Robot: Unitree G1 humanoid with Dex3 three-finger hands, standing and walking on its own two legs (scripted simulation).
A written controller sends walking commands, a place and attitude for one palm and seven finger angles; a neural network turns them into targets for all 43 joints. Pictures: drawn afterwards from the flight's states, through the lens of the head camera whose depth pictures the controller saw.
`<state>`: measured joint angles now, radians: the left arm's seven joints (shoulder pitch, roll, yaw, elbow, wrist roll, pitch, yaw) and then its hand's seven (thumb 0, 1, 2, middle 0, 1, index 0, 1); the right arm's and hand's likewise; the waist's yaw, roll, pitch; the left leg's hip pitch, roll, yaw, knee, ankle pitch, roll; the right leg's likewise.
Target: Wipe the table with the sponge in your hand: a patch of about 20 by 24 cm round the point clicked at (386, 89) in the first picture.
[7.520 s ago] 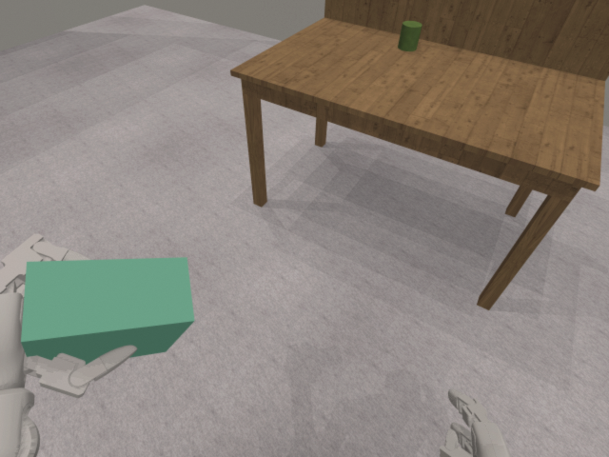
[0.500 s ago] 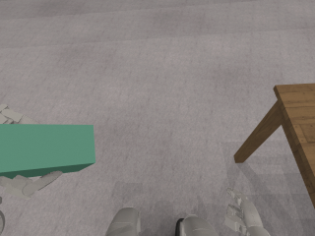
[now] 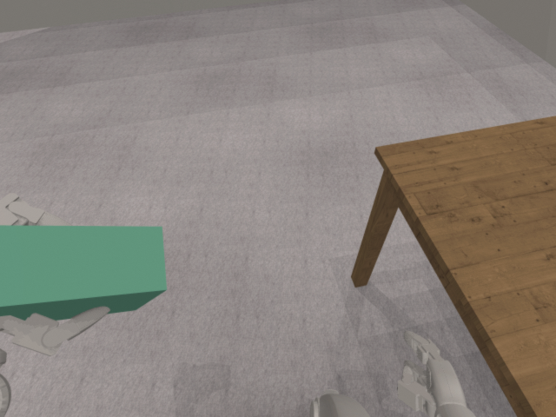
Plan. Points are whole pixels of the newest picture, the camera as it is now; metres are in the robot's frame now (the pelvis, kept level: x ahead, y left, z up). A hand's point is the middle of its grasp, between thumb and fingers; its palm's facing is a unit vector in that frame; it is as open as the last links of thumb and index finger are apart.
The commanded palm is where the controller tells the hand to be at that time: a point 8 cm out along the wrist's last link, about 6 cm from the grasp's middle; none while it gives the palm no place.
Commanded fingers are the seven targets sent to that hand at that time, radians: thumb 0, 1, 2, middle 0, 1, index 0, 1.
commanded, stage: turn to face it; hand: left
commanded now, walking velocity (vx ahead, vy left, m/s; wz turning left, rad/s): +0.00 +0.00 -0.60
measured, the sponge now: (106, 275) +0.22 +0.21 +0.15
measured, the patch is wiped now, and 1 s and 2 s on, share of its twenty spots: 0.00 0.00 0.00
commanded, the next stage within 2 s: none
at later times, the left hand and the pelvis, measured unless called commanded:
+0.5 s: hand (177, 284) +0.21 +0.12 +0.19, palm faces +0.15 -0.85 -0.51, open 10.6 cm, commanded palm +0.17 +0.17 +0.19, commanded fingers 0.00 0.10 1.30 -1.20 -1.60 -1.20 -1.60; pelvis -0.07 -0.05 +0.01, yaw -16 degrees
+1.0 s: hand (355, 363) +0.15 -0.04 +0.19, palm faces -0.19 -0.80 -0.57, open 10.6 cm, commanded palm +0.14 +0.04 +0.19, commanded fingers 0.00 0.10 1.30 -1.20 -1.60 -1.20 -1.60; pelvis -0.15 -0.10 +0.01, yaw -34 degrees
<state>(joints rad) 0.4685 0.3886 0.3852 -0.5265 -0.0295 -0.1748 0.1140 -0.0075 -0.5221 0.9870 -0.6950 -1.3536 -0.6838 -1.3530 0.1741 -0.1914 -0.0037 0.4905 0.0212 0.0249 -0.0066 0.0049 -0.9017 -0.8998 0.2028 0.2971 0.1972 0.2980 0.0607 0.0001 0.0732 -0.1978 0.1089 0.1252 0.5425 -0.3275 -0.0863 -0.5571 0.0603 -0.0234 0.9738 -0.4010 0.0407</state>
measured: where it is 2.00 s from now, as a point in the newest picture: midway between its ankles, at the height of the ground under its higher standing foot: outside the picture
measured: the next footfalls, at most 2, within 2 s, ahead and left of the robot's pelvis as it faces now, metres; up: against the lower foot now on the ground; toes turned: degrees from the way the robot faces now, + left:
right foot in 0.08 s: +0.08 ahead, -0.11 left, +0.00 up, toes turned -7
left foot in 0.52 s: -0.01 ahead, +0.10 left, +0.00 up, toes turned -12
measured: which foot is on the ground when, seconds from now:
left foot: down 0.00-0.08, up 0.10-0.50, down 0.52-0.76, up 0.78-1.00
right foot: up 0.00-0.06, down 0.08-0.54, up 0.56-0.74, down 0.76-1.00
